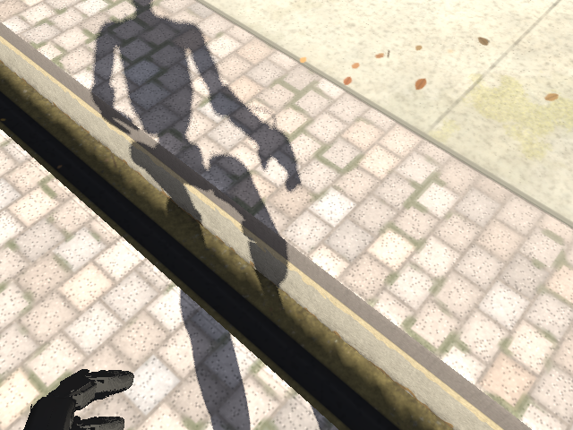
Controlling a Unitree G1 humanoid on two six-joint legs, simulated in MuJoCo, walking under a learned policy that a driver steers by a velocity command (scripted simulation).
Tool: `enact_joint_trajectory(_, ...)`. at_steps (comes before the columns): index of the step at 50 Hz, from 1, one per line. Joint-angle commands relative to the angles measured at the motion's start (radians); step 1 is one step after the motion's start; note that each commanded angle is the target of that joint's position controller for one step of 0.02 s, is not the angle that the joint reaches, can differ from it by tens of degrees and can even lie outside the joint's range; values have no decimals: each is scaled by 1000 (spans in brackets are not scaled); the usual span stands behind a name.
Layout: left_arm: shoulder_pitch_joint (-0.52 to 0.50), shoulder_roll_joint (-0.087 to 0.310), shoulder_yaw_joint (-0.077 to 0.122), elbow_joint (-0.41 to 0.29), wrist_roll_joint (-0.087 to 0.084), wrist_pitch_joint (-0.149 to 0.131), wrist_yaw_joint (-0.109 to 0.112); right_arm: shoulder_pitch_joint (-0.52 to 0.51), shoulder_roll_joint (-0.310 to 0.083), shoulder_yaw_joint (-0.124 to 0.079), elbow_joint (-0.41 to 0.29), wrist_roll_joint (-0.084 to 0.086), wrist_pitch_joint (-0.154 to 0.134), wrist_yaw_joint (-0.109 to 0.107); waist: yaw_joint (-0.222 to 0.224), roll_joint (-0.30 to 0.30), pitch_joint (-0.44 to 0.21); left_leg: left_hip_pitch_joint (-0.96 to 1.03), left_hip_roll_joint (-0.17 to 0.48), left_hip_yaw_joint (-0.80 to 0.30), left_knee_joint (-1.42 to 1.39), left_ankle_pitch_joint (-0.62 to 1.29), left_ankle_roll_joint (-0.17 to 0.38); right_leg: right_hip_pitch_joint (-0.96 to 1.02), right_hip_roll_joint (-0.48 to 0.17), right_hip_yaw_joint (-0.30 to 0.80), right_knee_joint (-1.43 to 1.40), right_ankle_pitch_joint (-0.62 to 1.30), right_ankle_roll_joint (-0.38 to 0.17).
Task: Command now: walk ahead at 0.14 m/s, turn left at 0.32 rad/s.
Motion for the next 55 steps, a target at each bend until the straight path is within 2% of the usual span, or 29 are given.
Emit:
enact_joint_trajectory(1, 186, 91, 36, 13, 2, 25, 18, 12, -114, -25, -50, -13, -2, -40, 66, 6, -314, 130, 274, -206, -79, 682, 123, 114, -12, -78, -64, 124, 16)
enact_joint_trajectory(4, 140, 7, 9, 12, -7, 45, -2, -17, -16, 15, -30, -25, 33, -60, 64, 47, -330, 112, 239, -100, -95, 543, 49, 218, -36, -90, -231, 268, 0)
enact_joint_trajectory(7, 71, 73, 31, -20, -31, 56, -14, -38, -74, -3, -37, -47, 47, -57, 23, 116, -231, 116, 290, -109, -134, 358, 53, 212, -14, -97, -261, 197, -9)
enact_joint_trajectory(13, 24, 110, 47, -88, -48, 46, -47, -6, -108, -40, -48, -23, 75, -68, -45, 58, -179, 408, 487, -292, -128, 209, 146, -59, -59, -60, -283, -24, -48)
enact_joint_trajectory(16, 87, 110, 50, -61, -62, 45, -54, 21, -130, -58, -42, 7, 45, -36, -54, 111, -144, 343, 464, -311, -246, -461, 111, -9, -52, -124, -349, -70, -104)
enact_joint_trajectory(21, 169, 78, 52, -17, -68, 0, -78, -56, -151, -74, -42, 11, 4, -32, 15, 82, -148, 265, 425, -121, -204, -396, 18, 210, -26, -218, -594, 43, -188)
enact_joint_trajectory(22, 297, 77, 62, 35, -61, 0, -71, -102, -132, -71, -53, 6, -1, -35, 78, 70, -168, 144, 373, -9, -118, -336, -10, 410, 27, -278, -635, 124, -187)
enact_joint_trajectory(23, 473, 107, 69, 62, 35, 28, -89, -103, -126, -63, -33, -59, -20, -24, 170, -17, -252, -55, 281, 157, 241, -90, -63, 752, 79, -194, -701, 11, -200)
enact_joint_trajectory(24, 570, 233, 102, 59, 38, 29, -90, -163, -56, -46, -66, -83, -27, -12, 207, -293, -185, -415, 155, 228, 634, -431, -127, 866, -190, 278, -804, -47, -282)
enact_joint_trajectory(25, 478, 284, 101, -16, 12, 34, -91, -191, -56, -39, -126, -84, -41, -8, 155, -302, -178, -639, 93, 79, 704, -463, -159, 872, -288, 623, -900, 167, -409)
enact_joint_trajectory(26, 466, 238, 99, -19, -5, 42, -82, -236, -112, -47, -111, -73, -45, -4, 160, -117, -144, -630, 187, 17, 720, -373, -176, 841, -292, 511, -881, 244, -432)
enact_joint_trajectory(27, 440, 224, 93, -25, -9, 44, -71, -191, -132, -47, -84, -51, -46, 4, 122, -59, -128, -563, 217, 21, 681, -308, -193, 775, -257, 427, -873, 331, -431)
enact_joint_trajectory(31, 390, 193, 75, -17, -29, 27, -68, -175, -136, -37, -45, -61, -8, 28, 84, -82, -53, -398, 245, 69, 483, -177, -232, 596, -134, 291, -979, 359, -381)
enact_joint_trajectory(33, 404, 194, 79, 11, -19, 26, -58, -164, -88, -15, -8, -75, -11, 43, 77, -57, -89, -255, 221, 113, 411, -42, -211, 536, -85, 183, -971, 518, -356)
enact_joint_trajectory(35, 436, 223, 82, 32, 22, 16, -52, -172, -142, -33, 25, -79, -23, 57, 104, -80, -165, -241, 204, 158, 554, 72, -161, 607, -109, 171, -942, 544, -361)
enact_joint_trajectory(38, 697, 238, 91, 167, 30, -29, -45, -434, -199, -66, -64, -80, -39, 35, 217, -102, 5, -803, 259, 15, 472, -23, -145, 1006, -189, 302, -922, 429, -348)
enact_joint_trajectory(39, 629, 231, 93, 180, 17, -50, -31, -453, -181, -58, -83, -65, -49, 43, 164, -116, 83, -767, 285, -30, 328, 66, -145, 909, -169, 249, -954, 401, -310)
enact_joint_trajectory(40, 608, 238, 95, 189, 45, -63, -30, -491, -147, -49, -80, -45, -40, 35, 176, -166, 85, -711, 250, 63, 348, 92, -142, 840, -149, 210, -969, 350, -315)
enact_joint_trajectory(43, 693, 236, 93, 226, 57, -63, -29, -564, -127, -35, -117, -32, -16, 30, 222, -116, 116, -861, 224, 106, 464, -100, -127, 944, -169, 192, -1036, 415, -311)
enact_joint_trajectory(44, 682, 218, 90, 254, 71, -42, -27, -636, -104, -16, -161, -22, -9, 31, 216, -162, 175, -852, 229, 47, 437, -177, -122, 905, -170, 124, -1079, 424, -273)
enact_joint_trajectory(45, 617, 214, 77, 212, 48, -36, -39, -582, -78, 5, -160, -32, -8, 48, 178, 30, 154, -567, 168, 213, 285, -23, -109, 681, -120, 38, -1216, 489, -296)
enact_joint_trajectory(46, 561, 186, 67, 228, -2, -41, -32, -581, 60, 62, -168, -45, -7, 80, 135, 88, 111, -107, 180, 204, 114, 203, -74, 439, -176, -6, -1374, 510, -265)
enact_joint_trajectory(49, 430, 381, 103, 172, 13, -35, -16, -50, -141, -10, 19, -46, 31, 59, -152, -72, -187, 378, 23, 294, 266, -145, 28, 524, -253, -183, -859, 1625, -239)
enact_joint_trajectory(50, 523, 303, 72, 165, -22, -36, -28, 137, -184, -39, 81, -61, 46, 28, -166, -42, -314, 708, 36, 173, 359, -301, 127, 273, -207, -181, -465, 1771, -190)
enact_joint_trajectory(51, 487, 247, 48, 132, -55, -46, -44, 293, -310, -91, 120, -58, 33, 14, -217, 167, -431, 848, 279, -299, 226, -448, 309, 45, -36, -166, 84, 1221, -122)
enact_joint_trajectory(52, 447, 165, 27, 112, 1, -63, -54, 264, -280, -79, 131, -23, 11, 12, -112, 174, -557, 804, 365, -584, 37, -483, 271, 72, 98, -79, 221, 160, -123)
enact_joint_trajectory(53, 331, 183, 22, 108, 7, -83, -52, 247, -275, -84, 177, -12, 10, 4, -114, 63, -470, 675, 331, -693, -84, -407, 219, 75, 111, -41, 146, 215, -117)
enact_joint_trajectory(54, 331, 189, 14, 91, -3, -91, -54, 195, -249, -80, 176, -18, 2, -10, -73, 49, -366, 589, 321, -666, -155, -463, 189, 21, 53, -46, 115, 251, -123)
enact_joint_trajectory(55, 330, 198, 11, 101, 24, -94, -57, 162, -211, -73, 182, -17, -11, -11, -54, 48, -329, 475, 279, -650, -202, -485, 164, 67, 18, -32, 91, 290, -140)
